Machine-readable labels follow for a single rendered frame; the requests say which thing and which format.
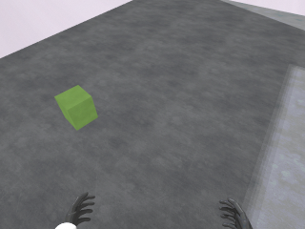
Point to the robot left hand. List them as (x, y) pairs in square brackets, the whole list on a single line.
[(75, 211)]

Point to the carton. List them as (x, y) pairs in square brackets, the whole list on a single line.
[(77, 107)]

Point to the robot right hand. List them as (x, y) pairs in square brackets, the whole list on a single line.
[(239, 217)]

